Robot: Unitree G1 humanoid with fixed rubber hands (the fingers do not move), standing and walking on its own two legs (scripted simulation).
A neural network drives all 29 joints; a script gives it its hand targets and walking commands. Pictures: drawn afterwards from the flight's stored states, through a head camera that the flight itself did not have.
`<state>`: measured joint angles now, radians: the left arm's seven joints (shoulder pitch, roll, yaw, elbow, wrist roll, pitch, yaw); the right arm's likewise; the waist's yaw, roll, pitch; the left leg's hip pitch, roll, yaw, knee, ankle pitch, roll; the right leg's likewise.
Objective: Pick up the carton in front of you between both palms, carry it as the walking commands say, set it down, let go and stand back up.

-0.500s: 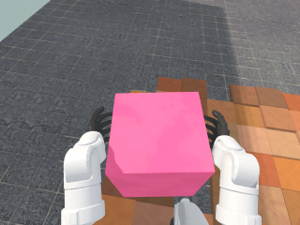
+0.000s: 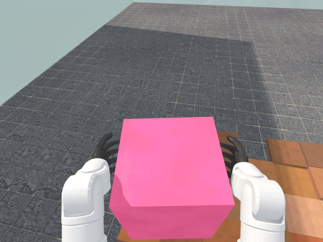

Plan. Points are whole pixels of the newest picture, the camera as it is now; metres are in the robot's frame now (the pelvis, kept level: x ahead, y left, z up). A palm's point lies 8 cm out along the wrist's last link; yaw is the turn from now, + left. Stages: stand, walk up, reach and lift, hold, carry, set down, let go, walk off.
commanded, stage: carry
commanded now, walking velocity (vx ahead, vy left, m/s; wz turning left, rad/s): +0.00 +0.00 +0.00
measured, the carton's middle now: (169, 181) +0.26 +0.00 +0.03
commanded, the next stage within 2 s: none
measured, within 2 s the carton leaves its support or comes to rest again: neither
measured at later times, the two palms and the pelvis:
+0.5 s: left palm (105, 119) +0.40 +0.18 +0.12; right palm (216, 122) +0.39 -0.12 +0.12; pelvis +0.05 +0.03 +0.00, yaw -1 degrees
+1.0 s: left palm (96, 115) +0.41 +0.20 +0.12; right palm (206, 119) +0.40 -0.10 +0.12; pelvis +0.06 +0.06 +0.00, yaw +0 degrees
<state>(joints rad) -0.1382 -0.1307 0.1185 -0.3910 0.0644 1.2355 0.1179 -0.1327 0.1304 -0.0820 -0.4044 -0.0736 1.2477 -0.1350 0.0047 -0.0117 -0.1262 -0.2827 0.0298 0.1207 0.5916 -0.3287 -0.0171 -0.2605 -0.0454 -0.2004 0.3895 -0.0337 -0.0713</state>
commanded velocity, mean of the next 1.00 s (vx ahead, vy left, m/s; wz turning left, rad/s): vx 0.00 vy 0.00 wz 0.00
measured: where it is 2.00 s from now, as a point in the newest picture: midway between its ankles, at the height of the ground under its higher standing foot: outside the picture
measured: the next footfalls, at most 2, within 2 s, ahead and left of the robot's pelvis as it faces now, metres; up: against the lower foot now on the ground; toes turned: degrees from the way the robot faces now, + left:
none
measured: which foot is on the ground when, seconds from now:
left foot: down 0.00-1.00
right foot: down 0.00-1.00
